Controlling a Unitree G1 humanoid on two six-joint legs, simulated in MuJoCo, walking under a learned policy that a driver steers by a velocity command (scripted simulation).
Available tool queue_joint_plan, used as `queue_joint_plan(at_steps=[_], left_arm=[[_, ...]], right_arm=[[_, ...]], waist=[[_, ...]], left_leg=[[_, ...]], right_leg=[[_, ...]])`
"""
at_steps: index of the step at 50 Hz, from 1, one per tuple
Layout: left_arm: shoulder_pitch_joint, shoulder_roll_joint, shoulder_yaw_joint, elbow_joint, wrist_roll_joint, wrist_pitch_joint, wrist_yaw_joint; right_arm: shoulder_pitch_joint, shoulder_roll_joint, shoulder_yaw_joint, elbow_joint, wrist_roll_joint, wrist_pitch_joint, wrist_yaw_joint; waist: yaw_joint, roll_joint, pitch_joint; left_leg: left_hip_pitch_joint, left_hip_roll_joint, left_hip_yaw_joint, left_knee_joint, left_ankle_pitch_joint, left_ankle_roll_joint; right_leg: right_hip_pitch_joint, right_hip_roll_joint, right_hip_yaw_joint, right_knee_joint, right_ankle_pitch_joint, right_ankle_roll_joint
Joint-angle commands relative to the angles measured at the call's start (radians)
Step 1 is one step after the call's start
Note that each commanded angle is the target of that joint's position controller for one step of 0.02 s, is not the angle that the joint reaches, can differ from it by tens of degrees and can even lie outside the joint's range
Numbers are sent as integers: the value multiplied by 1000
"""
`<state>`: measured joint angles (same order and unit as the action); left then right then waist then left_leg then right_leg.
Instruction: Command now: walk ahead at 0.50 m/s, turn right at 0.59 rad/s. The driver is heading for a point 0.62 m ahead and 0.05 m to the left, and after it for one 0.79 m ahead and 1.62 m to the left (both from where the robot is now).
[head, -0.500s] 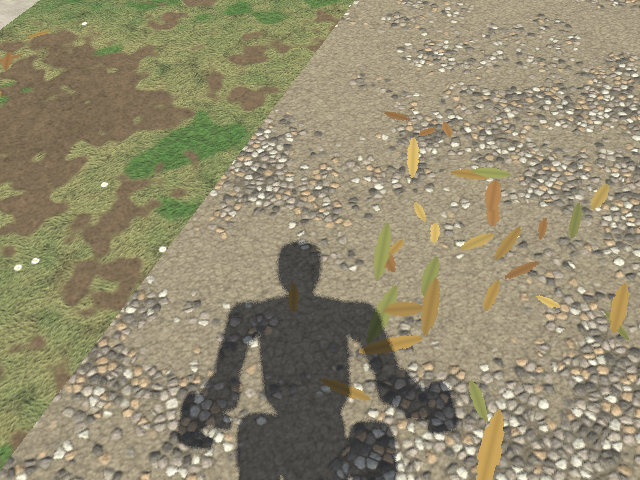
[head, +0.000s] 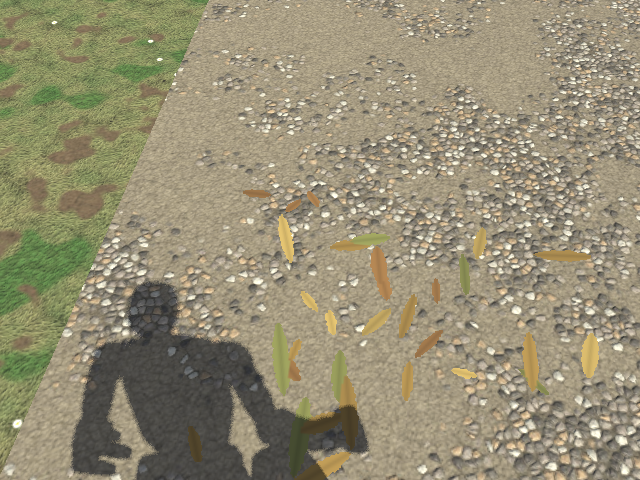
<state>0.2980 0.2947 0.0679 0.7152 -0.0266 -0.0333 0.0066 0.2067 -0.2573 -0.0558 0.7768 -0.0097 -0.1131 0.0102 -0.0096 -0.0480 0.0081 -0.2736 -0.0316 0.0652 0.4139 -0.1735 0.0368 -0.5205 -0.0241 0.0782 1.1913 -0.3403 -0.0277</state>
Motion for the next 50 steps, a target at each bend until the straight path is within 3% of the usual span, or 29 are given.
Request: queue_joint_plan(at_steps=[1,4,7,10,13,15,16,17,18,19,20,21,22,23,24,26,28,31,35,38,41,43,44,45,46,47,48,49,50], left_arm=[[-5,45,18,-93,-2,-1,-4],[-57,37,15,-118,4,2,-5],[-128,14,4,-132,6,-11,-17],[-239,-6,-9,-163,8,-24,-36],[-310,1,-12,-201,2,-29,-52],[-300,24,-3,-210,6,-31,-57],[-245,48,9,-199,11,-32,-56],[-109,82,31,-158,16,-32,-52],[51,143,60,-111,19,-27,-38],[174,258,82,-95,40,-25,-22],[188,227,69,-97,33,-29,-21],[139,160,46,-92,35,-35,-26],[77,126,35,-88,30,-39,-28],[12,90,24,-83,26,-44,-33],[-34,56,16,-83,27,-54,-37],[-66,50,20,-65,34,-75,-37],[-65,59,26,-41,43,-89,-29],[-32,65,30,-4,48,-90,-12],[-18,93,37,23,40,-84,3],[30,111,45,57,30,-70,10],[42,131,53,78,15,-48,14],[17,160,60,75,11,-34,21],[5,175,63,72,8,-26,25],[-17,183,62,68,3,-18,27],[-13,168,53,59,8,-24,31],[80,19,8,9,47,-48,16],[21,46,-1,-8,20,-93,1],[-87,103,14,-38,-19,-115,-10],[-117,95,8,-48,-16,-126,-8]], right_arm=[[11,-116,-31,-32,4,-19,1],[29,-146,-42,-9,3,-17,-2],[57,-155,-40,16,7,-7,-2],[101,-176,-39,42,21,6,-2],[150,-200,-42,74,37,24,0],[149,-219,-46,87,44,37,-3],[138,-231,-47,91,47,42,-6],[123,-230,-44,94,49,48,-10],[128,-200,-31,86,39,45,-15],[186,-94,8,43,13,27,-5],[204,-91,15,62,25,1,4],[123,-174,-13,41,64,-5,10],[65,-164,-11,23,69,-4,10],[46,-149,-12,26,51,4,5],[65,-148,-20,37,41,21,1],[122,-105,-18,60,43,53,0],[102,-91,-20,52,44,68,-5],[30,-83,-23,28,37,68,-6],[-81,-56,-12,-9,28,61,17],[-172,-43,-2,-56,27,60,35],[-216,-50,-3,-103,29,60,54],[-177,-76,-16,-117,31,63,60],[-107,-102,-31,-109,34,66,59],[31,-145,-56,-80,36,67,53],[192,-220,-92,-42,35,73,35],[219,-341,-116,-37,41,73,20],[239,-296,-96,-70,31,58,24],[218,-229,-78,-66,21,48,26],[159,-193,-68,-73,29,42,25]], waist=[[0,139,-9],[-5,114,-3],[-30,104,9],[-69,99,45],[-81,113,74],[-50,139,61],[-6,157,20],[75,148,-60],[142,120,-166],[140,-100,-317],[131,-158,-447],[136,-79,-308],[105,-58,-186],[65,-19,-116],[29,-41,-78],[-11,-52,-59],[-19,-32,-19],[-1,-18,18],[37,-3,56],[75,12,93],[77,1,97],[38,-33,44],[-5,-52,-8],[-86,-41,-82],[-162,16,-171],[-65,301,-246],[-99,235,-417],[-128,166,-301],[-90,103,-195]], left_leg=[[139,284,-234,-243,123,157],[176,294,-143,-253,247,165],[192,266,-61,-256,281,151],[215,267,-19,-254,257,142],[293,309,-28,-231,278,139],[341,329,-21,-169,432,125],[348,321,-1,-91,600,111],[316,287,43,67,733,87],[159,244,72,281,645,49],[-258,113,77,692,141,-15],[-400,23,-117,892,-409,-19],[-485,76,-174,950,-364,-8],[-488,120,-151,904,-282,-2],[-456,153,-141,836,-213,-8],[-398,179,-150,790,-155,-13],[-320,181,-153,776,-79,-29],[-359,174,-174,740,-11,-42],[-448,157,-204,611,123,-51],[-441,142,-140,393,271,-38],[-478,139,-97,298,247,-15],[-485,121,-44,247,126,20],[-367,62,23,239,25,59],[-262,19,54,242,-21,82],[-68,-28,69,189,9,114],[228,-7,-31,144,62,159],[590,264,-558,97,-14,333],[699,373,-932,-87,-133,418],[643,347,-797,-115,-100,354],[495,305,-661,-111,-33,315]], right_leg=[[-183,-93,36,-13,75,9],[-242,-101,38,-111,174,23],[-206,-83,13,-296,303,16],[-164,-63,-52,-462,356,5],[-157,-47,-87,-554,275,-17],[-98,-19,-112,-601,184,-50],[4,13,-136,-634,166,-71],[205,52,-164,-697,229,-100],[488,20,-106,-672,283,-132],[895,-274,334,-681,229,-273],[945,-410,668,-836,215,-347],[834,-372,508,-845,227,-289],[684,-324,335,-857,283,-247],[555,-274,231,-892,315,-216],[461,-238,153,-934,331,-194],[361,-222,76,-1008,343,-194],[338,-219,1,-1047,386,-191],[389,-215,-82,-1061,420,-173],[435,-216,-178,-1078,410,-144],[528,-249,-215,-1056,434,-137],[623,-277,-243,-983,555,-118],[641,-273,-274,-866,880,-94],[637,-265,-287,-754,1042,-80],[585,-233,-310,-566,1094,-55],[393,-189,-314,-298,894,-11],[-76,-4,-269,92,-32,62],[-221,79,-9,251,-261,54],[-314,19,38,248,-179,26],[-304,-25,26,161,-92,6]])
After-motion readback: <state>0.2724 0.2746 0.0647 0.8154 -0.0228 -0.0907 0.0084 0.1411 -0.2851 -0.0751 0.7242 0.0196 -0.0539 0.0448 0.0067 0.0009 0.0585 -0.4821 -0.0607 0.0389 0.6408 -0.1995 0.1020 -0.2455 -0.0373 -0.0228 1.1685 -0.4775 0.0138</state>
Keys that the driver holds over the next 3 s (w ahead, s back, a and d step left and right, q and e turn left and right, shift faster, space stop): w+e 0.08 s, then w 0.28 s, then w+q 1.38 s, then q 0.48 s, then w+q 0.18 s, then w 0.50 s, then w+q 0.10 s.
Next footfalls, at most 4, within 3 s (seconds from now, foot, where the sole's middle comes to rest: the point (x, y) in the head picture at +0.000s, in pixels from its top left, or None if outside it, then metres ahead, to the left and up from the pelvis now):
0.36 right None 0.33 -0.18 -0.78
0.92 left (299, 411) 0.64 0.05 -0.78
1.40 right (349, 292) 0.95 -0.07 -0.78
1.90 left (205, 264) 1.04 0.30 -0.78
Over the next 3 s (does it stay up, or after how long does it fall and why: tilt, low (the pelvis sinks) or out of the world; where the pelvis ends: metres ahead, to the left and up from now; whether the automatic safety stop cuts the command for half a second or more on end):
stays up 1.13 0.42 0.01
